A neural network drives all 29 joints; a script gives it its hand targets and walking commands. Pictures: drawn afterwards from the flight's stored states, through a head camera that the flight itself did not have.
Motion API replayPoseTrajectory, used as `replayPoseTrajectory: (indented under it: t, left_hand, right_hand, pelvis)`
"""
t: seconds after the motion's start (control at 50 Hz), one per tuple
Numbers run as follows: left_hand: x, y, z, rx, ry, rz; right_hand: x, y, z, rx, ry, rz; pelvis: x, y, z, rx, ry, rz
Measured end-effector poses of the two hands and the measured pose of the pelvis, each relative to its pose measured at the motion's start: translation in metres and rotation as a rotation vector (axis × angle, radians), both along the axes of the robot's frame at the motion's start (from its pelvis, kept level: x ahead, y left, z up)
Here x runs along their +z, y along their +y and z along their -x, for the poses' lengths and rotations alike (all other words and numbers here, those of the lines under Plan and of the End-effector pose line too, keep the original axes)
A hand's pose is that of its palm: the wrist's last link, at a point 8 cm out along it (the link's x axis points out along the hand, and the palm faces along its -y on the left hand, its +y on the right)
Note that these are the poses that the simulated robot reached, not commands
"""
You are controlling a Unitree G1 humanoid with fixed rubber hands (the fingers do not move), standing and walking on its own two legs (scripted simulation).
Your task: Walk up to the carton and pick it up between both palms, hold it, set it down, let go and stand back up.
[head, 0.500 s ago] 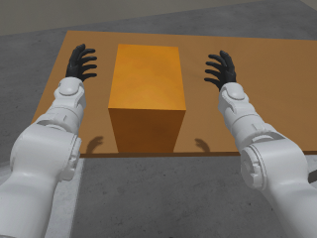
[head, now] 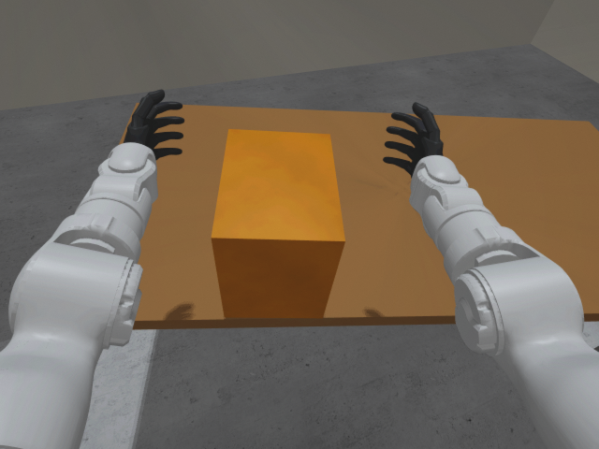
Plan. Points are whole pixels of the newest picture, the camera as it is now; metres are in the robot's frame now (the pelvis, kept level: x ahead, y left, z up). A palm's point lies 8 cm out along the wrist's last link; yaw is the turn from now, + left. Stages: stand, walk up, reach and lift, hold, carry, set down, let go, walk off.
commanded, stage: set down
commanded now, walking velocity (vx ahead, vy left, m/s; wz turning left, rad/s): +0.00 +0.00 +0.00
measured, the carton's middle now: (276, 226) +0.49 +0.00 -0.02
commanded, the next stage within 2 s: none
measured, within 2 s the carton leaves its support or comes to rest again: neither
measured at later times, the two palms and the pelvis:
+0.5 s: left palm (138, 240) +0.39 +0.19 +0.08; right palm (405, 231) +0.38 -0.17 +0.09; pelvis -0.02 +0.00 +0.00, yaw +0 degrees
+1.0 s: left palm (138, 305) +0.33 +0.20 +0.01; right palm (413, 297) +0.32 -0.18 +0.02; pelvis -0.02 +0.00 -0.01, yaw +0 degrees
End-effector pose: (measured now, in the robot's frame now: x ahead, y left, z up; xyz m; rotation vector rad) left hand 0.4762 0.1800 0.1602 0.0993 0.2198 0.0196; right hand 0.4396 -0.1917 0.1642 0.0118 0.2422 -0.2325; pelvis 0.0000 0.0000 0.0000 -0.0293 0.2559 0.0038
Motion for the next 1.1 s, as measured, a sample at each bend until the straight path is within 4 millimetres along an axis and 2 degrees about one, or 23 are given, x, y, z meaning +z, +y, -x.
replayPoseTrajectory:
  t: [0.08, 0.16, 0.24, 0.32, 0.44, 0.52, 0.64, 0.8, 0.96, 1.1]
  left_hand:
    - [-0.008, -0.01, 0.01, -0.039, 0.008, 0.002]
    - [-0.031, -0.01, 0.027, -0.044, 0.03, 0.009]
    - [-0.058, -0.003, 0.045, -0.015, 0.057, 0.024]
    - [-0.075, 0.005, 0.059, 0.021, 0.041, 0.047]
    - [-0.083, 0.012, 0.074, 0.025, 0.011, 0.05]
    - [-0.085, 0.011, 0.085, 0.008, 0.01, 0.038]
    - [-0.095, 0.011, 0.102, 0.008, 0.024, 0.031]
    - [-0.113, 0.011, 0.113, 0.022, 0.012, 0.051]
    - [-0.144, 0.016, 0.136, 0.031, 0.037, 0.062]
    - [-0.158, 0.025, 0.155, 0.031, 0.017, 0.068]
  right_hand:
    - [-0.009, -0.009, 0.01, -0.009, -0.014, 0.015]
    - [-0.03, -0.011, 0.024, -0.003, -0.005, 0.012]
    - [-0.055, -0.006, 0.038, 0.012, 0.019, 0.0]
    - [-0.068, 0.006, 0.047, 0.035, 0.007, -0.008]
    - [-0.069, 0.023, 0.056, 0.051, -0.017, -0.004]
    - [-0.072, 0.025, 0.065, 0.041, -0.011, -0.006]
    - [-0.092, 0.015, 0.084, 0.005, 0.021, -0.019]
    - [-0.117, 0.002, 0.102, 0.003, 0.018, -0.007]
    - [-0.144, 0.006, 0.121, 0.009, 0.021, -0.019]
    - [-0.154, 0.014, 0.133, 0.015, -0.008, -0.026]
  pelvis:
    - [0.003, 0.0, -0.001, -0.006, -0.049, -0.008]
    - [0.005, 0.0, 0.001, -0.011, -0.081, -0.016]
    - [0.004, 0.0, 0.007, -0.015, -0.083, -0.019]
    - [0.001, 0.0, 0.014, -0.015, -0.056, -0.018]
    - [-0.002, 0.001, 0.02, -0.004, -0.045, -0.012]
    - [-0.002, 0.003, 0.022, 0.001, -0.069, -0.007]
    - [-0.002, 0.005, 0.024, -0.001, -0.105, -0.008]
    - [-0.003, 0.004, 0.026, -0.008, -0.107, -0.015]
    - [-0.005, 0.0, 0.02, -0.002, -0.112, -0.015]
    - [-0.005, -0.001, 0.015, 0.007, -0.132, -0.012]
